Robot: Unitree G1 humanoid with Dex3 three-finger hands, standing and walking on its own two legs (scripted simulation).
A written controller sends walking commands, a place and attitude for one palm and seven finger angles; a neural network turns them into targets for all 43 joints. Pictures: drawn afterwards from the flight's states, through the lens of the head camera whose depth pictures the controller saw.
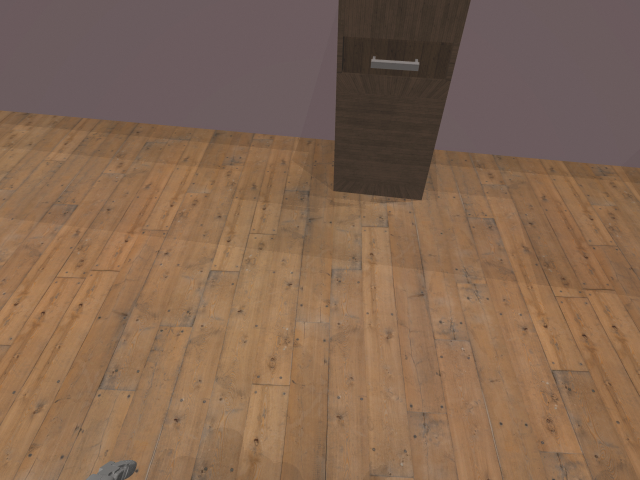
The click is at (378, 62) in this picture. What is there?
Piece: drawer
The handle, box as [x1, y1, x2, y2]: [371, 56, 418, 70]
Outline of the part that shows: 371,59 371,67 408,70 418,69 417,59 415,59 414,62 379,60 376,59 375,56 373,56 373,58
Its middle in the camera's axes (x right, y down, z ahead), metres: +0.27 -0.65 +1.42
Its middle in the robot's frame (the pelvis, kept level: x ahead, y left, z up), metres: +1.50 -0.20 -0.10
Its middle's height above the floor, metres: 0.67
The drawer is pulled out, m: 0.00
